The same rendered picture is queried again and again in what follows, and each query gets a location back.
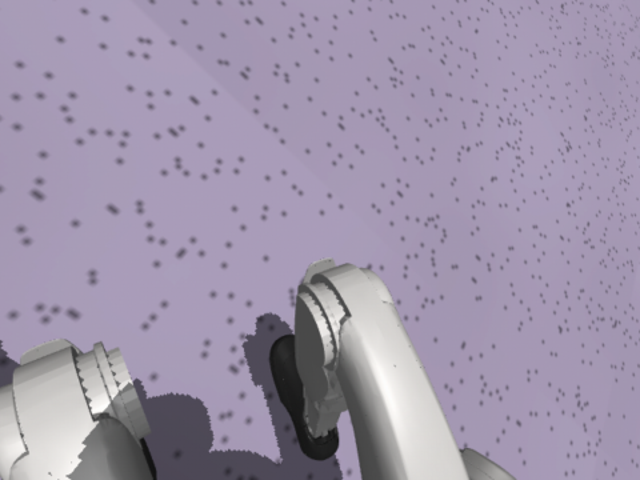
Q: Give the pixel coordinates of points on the left robot foot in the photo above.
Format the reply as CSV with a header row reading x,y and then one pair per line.
x,y
148,458

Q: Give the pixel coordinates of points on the right robot foot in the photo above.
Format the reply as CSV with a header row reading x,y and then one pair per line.
x,y
290,390

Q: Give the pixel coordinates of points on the right robot hand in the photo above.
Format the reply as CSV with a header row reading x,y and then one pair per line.
x,y
480,467

